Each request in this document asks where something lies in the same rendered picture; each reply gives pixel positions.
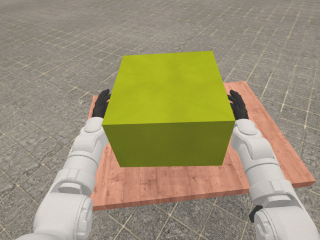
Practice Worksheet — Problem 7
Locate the robot right upper arm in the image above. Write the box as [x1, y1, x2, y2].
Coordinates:
[254, 206, 319, 240]

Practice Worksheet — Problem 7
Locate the robot right forearm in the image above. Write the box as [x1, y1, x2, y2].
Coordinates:
[230, 119, 320, 240]

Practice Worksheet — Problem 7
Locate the robot left hand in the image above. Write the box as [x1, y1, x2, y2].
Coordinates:
[92, 89, 111, 118]

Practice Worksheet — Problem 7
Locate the robot right hand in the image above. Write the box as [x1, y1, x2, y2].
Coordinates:
[227, 89, 249, 121]

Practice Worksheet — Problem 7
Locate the carton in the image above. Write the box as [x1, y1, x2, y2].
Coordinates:
[102, 51, 236, 168]

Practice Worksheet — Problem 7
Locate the robot left forearm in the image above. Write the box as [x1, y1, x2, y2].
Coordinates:
[33, 117, 109, 232]

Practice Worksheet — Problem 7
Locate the table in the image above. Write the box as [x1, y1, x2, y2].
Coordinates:
[87, 81, 316, 223]

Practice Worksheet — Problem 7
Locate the robot left upper arm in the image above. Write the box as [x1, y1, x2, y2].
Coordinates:
[15, 192, 93, 240]

